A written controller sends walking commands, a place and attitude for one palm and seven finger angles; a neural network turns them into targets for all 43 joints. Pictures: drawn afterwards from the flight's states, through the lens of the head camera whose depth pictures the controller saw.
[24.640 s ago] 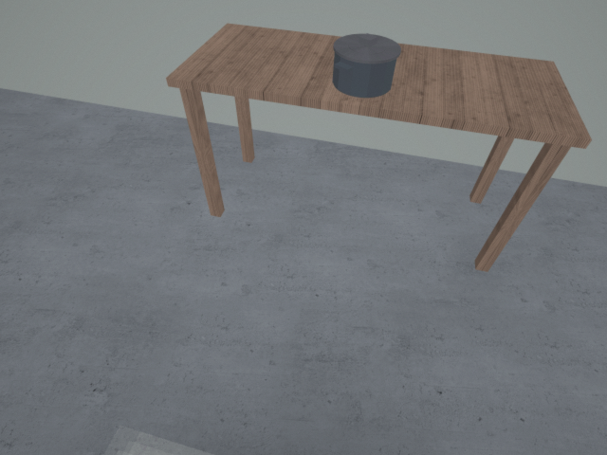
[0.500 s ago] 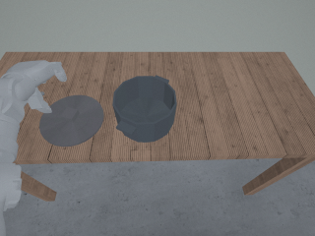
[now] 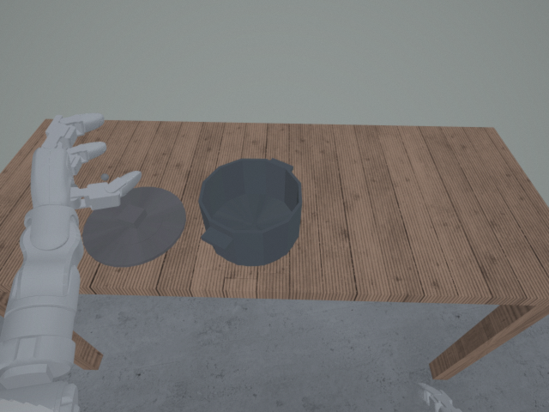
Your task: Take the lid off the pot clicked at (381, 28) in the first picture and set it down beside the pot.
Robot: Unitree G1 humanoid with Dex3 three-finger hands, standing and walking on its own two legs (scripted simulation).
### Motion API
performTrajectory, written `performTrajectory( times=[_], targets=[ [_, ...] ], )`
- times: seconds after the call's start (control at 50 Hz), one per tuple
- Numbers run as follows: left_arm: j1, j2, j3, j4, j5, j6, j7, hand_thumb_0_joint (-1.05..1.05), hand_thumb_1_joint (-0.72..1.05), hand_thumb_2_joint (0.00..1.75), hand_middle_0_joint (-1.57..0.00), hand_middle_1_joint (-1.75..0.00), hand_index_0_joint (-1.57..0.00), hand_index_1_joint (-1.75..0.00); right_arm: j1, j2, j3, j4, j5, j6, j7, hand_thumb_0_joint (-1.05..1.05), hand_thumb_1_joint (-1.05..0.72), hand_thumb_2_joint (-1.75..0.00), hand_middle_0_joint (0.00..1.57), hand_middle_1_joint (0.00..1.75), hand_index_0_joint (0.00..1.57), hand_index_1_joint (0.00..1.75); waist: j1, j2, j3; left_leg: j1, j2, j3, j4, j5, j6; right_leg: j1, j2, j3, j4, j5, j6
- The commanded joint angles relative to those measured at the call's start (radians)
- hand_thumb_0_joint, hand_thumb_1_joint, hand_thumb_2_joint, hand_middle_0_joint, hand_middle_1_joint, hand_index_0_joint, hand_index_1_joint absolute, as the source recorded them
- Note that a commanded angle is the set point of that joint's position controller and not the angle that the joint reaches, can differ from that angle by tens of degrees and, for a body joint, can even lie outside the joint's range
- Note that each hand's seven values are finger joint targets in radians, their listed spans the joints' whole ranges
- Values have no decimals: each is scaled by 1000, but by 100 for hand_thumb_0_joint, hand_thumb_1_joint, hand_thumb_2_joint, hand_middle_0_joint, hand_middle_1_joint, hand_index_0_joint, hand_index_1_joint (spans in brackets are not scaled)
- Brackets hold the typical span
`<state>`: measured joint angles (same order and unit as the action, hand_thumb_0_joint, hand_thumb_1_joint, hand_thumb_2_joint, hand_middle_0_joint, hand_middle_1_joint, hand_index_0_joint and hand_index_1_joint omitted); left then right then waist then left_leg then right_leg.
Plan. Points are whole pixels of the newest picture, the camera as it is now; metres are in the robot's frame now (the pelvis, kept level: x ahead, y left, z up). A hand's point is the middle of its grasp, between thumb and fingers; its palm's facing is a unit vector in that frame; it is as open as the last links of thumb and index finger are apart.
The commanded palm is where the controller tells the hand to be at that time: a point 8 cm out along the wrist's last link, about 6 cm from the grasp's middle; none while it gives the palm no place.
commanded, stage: draw the hand back to the body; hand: left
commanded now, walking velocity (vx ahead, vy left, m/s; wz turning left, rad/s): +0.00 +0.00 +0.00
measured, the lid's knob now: (132, 216) +0.49 +0.32 -0.06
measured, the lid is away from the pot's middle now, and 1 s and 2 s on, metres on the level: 0.25 0.25 0.25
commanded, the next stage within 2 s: step back with the hand held close in 1.38 s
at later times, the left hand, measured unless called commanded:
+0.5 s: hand (83, 235) +0.29 +0.24 +0.16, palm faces +0.42 -0.86 -0.28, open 8.1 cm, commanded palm +0.23 +0.27 +0.17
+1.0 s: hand (46, 306) +0.20 +0.24 +0.16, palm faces +0.40 -0.86 -0.32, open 7.4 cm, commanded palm +0.14 +0.28 +0.17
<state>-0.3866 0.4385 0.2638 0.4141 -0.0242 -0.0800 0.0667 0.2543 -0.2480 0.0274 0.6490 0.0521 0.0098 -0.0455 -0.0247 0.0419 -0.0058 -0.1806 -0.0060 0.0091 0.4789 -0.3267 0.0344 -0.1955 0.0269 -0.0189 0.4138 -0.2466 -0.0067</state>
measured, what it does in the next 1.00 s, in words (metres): stands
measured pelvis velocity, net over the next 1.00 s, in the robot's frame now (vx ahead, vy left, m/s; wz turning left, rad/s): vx -0.03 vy -0.01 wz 0.01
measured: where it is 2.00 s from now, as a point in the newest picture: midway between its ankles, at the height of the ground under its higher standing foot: outside the picture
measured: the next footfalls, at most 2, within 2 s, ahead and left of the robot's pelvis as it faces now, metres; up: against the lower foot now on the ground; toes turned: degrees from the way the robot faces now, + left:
none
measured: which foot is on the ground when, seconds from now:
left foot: down 0.00-1.00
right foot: down 0.00-1.00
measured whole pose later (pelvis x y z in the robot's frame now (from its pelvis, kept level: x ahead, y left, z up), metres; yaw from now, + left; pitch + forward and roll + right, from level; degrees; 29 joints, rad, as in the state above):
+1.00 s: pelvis -0.03 -0.01 +0.00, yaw +1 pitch -4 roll -1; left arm 0.32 0.34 0.28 -0.31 -0.08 -0.10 0.10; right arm 0.17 -0.24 0.02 0.66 0.03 -0.12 -0.05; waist 0.04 0.06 0.03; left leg -0.09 0.00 0.00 0.45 -0.29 0.02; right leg -0.11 0.03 -0.03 0.39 -0.22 -0.02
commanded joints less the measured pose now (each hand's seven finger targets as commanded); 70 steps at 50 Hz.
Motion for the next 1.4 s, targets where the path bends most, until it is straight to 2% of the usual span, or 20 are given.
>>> performTrajectory(
  times=[0.0,0.04,0.16,0.26,0.3,0.38,0.44,0.5,0.54,0.6,0.7,0.74,0.8,0.9,0.98,1.04,1.1,1.18,1.28,1.38],
  targets=[
    [-279,261,106,-352,-30,-54,20,0,35,69,-28,-68,-28,-68,-75,-142,-51,-126,5,-55,-15,0,-90,-90,20,30,20,30,18,-8,-284,94,56,-7,-23,485,8,156,-57,-10,3,470,-31],
    [-319,286,112,-456,-28,-63,32,0,40,71,-27,-65,-27,-65,-91,-139,-48,-117,2,-74,-16,0,-90,-90,20,30,20,30,12,66,-288,133,54,-18,-22,498,4,149,-59,-6,0,454,-33],
    [-111,190,84,-357,-40,-36,36,0,53,76,-25,-56,-25,-56,-103,-135,-49,-103,5,-84,-19,0,-90,-90,20,30,20,30,15,-17,-205,78,31,7,-50,360,9,130,-51,-5,-22,396,-25],
    [-115,257,140,-574,-43,-68,50,0,64,80,-24,-48,-24,-48,-146,-126,-45,-116,4,-115,-15,0,-90,-90,20,30,20,30,32,73,-276,134,26,-2,-53,379,12,166,-54,2,-26,399,-27],
    [-14,231,148,-492,-48,-57,53,0,68,82,-23,-45,-23,-45,-148,-125,-44,-107,3,-115,-16,0,-90,-90,20,30,20,30,37,3,-221,103,31,0,-53,356,12,153,-54,-3,-27,388,-25],
    [68,170,116,-473,-62,-48,39,0,77,85,-22,-39,-22,-39,-170,-121,-43,-118,8,-111,-17,0,-90,-90,20,30,20,30,34,-40,-135,73,30,7,-63,279,14,108,-55,-2,-51,311,-19],
    [75,183,117,-607,-64,-66,39,0,83,88,-21,-35,-21,-35,-195,-115,-40,-128,6,-129,-16,0,-90,-90,20,30,20,30,35,36,-157,113,30,8,-59,282,14,110,-61,6,-58,304,-20],
    [95,186,137,-646,-64,-70,48,0,90,90,-20,-30,-20,-30,-201,-109,-36,-131,1,-140,-16,0,-90,-90,20,30,20,30,44,24,-167,123,31,0,-68,284,11,113,-55,-1,-62,283,-24],
    [134,208,167,-649,-62,-73,53,0,90,90,-20,-30,-20,-30,-196,-112,-37,-126,-3,-146,-17,0,-90,-90,20,30,20,30,44,10,-144,118,31,-7,-71,276,10,105,-56,-4,-64,271,-25],
    [269,128,132,-606,-73,-57,42,0,90,90,-20,-30,-20,-30,-209,-104,-37,-134,-1,-142,-17,0,-90,-90,20,30,20,30,50,-37,-99,98,31,5,-74,244,12,86,-54,-1,-81,230,-19],
    [294,133,119,-825,-68,-90,47,0,90,90,-20,-30,-20,-30,-228,-98,-36,-154,-8,-172,-14,0,-90,-90,20,30,20,30,59,46,-155,141,34,-10,-83,261,9,103,-58,-2,-78,220,-27],
    [358,166,166,-793,-70,-83,53,0,90,90,-20,-30,-20,-30,-214,-104,-38,-140,-12,-173,-15,0,-90,-90,20,30,20,30,58,-1,-118,121,37,-16,-83,262,7,98,-56,-5,-78,222,-26],
    [459,115,150,-769,-73,-74,45,0,90,90,-20,-30,-20,-30,-223,-97,-41,-143,-12,-165,-16,0,-90,-90,20,30,20,30,62,-31,-81,102,37,-5,-82,241,8,82,-56,-2,-91,194,-23],
    [512,95,107,-974,-64,-96,46,0,90,90,-20,-30,-20,-30,-234,-91,-36,-165,-17,-193,-8,0,-90,-90,20,30,20,30,68,87,-111,126,39,-24,-91,249,1,88,-58,-8,-79,179,-32],
    [667,118,170,-943,-65,-87,52,0,90,90,-20,-30,-20,-30,-215,-92,-42,-155,-24,-189,-7,0,-90,-90,20,30,20,30,74,-7,-77,96,47,-26,-89,270,-1,88,-53,-11,-73,196,-32],
    [702,97,149,-980,-65,-84,44,0,90,90,-20,-30,-20,-30,-219,-94,-45,-163,-19,-182,-6,0,-90,-90,20,30,20,30,65,6,-27,79,50,-29,-88,245,-4,59,-56,-8,-75,172,-31],
    [737,57,102,-1090,-59,-93,42,0,90,90,-20,-30,-20,-30,-226,-87,-41,-182,-20,-195,-2,0,-90,-90,20,30,20,30,70,72,-56,97,53,-41,-93,247,-7,58,-56,-12,-67,152,-33],
    [858,93,162,-1106,-54,-89,54,0,90,90,-20,-30,-20,-30,-221,-81,-45,-183,-26,-196,-4,0,-90,-90,20,30,20,30,84,22,-58,77,56,-45,-92,259,-11,69,-49,-15,-56,157,-36],
    [813,58,129,-1093,-49,-81,58,0,90,90,-20,-30,-20,-30,-213,-82,-42,-178,-26,-191,-12,0,-90,-90,20,30,20,30,64,25,-13,67,55,-48,-90,236,-14,33,-50,-15,-59,134,-34],
    [838,59,121,-1123,-44,-76,58,0,90,90,-20,-30,-20,-30,-215,-83,-44,-186,-29,-191,-13,0,-90,-90,20,30,20,30,74,20,-41,80,58,-55,-89,250,-12,43,-49,-15,-49,136,-33]
  ],
)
